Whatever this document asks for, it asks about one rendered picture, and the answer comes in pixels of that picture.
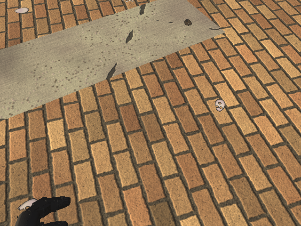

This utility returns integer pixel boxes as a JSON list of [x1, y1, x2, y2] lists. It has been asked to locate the left robot hand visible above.
[[15, 196, 71, 226]]

